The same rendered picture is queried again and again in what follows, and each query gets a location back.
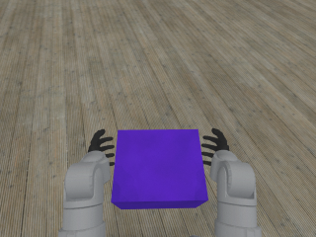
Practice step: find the robot left hand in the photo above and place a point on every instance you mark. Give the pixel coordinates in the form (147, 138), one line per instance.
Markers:
(97, 141)

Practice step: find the carton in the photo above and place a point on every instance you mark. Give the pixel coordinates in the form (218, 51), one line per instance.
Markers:
(158, 168)

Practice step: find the robot right hand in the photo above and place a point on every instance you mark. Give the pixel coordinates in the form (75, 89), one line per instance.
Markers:
(221, 144)

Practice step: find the left robot forearm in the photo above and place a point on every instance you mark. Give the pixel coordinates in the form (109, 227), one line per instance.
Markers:
(83, 196)

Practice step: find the right robot forearm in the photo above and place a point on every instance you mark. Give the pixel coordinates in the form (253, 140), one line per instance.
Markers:
(236, 193)

